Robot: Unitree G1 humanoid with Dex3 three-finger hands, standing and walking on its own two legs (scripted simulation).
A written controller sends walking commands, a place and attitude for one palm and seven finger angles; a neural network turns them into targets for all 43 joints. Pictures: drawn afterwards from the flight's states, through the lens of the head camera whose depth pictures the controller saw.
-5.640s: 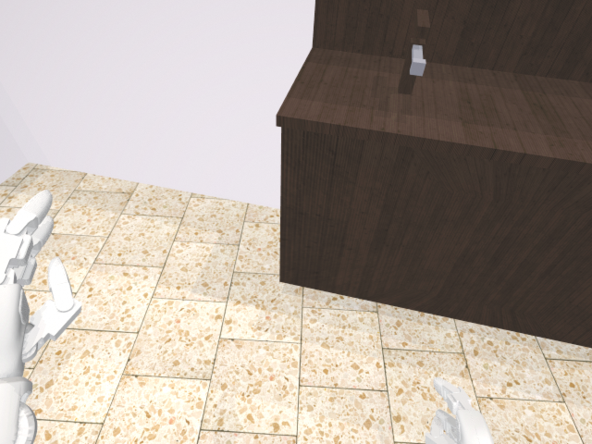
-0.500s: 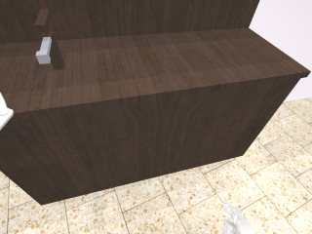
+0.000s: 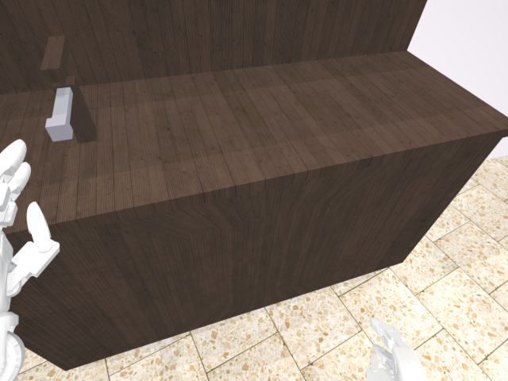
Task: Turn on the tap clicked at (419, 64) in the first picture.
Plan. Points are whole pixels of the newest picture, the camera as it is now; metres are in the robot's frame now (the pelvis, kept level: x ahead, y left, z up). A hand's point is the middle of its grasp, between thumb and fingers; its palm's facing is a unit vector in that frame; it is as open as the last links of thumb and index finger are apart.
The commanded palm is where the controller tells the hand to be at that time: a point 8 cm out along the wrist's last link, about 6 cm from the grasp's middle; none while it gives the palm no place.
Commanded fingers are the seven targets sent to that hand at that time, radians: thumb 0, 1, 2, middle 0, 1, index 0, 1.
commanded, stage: shuffle to correct the standing spot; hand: left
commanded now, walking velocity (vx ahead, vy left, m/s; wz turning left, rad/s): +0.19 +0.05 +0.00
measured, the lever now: (59, 128) +0.43 +0.35 +0.17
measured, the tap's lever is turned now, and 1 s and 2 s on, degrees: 0 0 4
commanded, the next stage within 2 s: come to a stop and stand still in 0.52 s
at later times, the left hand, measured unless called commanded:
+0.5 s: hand (50, 193) +0.29 +0.29 +0.17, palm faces +0.47 -0.82 -0.33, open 7.4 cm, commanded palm +0.24 +0.31 +0.18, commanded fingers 0.00 0.90 0.90 -0.20 -0.30 -0.20 -0.30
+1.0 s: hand (64, 165) +0.34 +0.30 +0.18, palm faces +0.43 -0.85 -0.30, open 7.4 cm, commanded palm +0.30 +0.33 +0.18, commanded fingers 0.00 0.90 0.90 -0.20 -0.30 -0.20 -0.30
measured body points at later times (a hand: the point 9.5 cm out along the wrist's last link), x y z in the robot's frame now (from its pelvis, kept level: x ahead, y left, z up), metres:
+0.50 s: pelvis +0.07 +0.04 -0.02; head +0.09 +0.06 +0.43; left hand +0.26 +0.34 +0.19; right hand +0.26 -0.19 -0.09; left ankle +0.07 +0.10 -0.73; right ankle +0.03 -0.10 -0.67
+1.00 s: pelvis +0.13 +0.06 +0.00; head +0.13 +0.07 +0.45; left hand +0.31 +0.34 +0.19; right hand +0.31 -0.18 -0.07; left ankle +0.16 +0.17 -0.73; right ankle +0.18 -0.05 -0.73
